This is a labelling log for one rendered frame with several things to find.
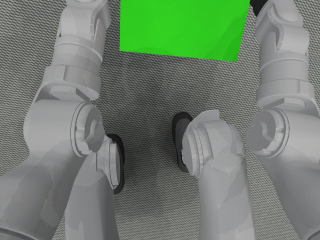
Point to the robot right forearm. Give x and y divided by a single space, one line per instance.
284 59

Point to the left robot foot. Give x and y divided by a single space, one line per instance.
118 141

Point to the robot right thigh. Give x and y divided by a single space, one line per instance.
226 208

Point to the right robot upper arm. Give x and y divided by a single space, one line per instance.
287 143

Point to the left robot upper arm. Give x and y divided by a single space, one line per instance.
60 134

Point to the robot left forearm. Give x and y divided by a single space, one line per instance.
78 53

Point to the robot right hand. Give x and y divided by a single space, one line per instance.
257 5

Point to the carton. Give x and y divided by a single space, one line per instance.
203 29

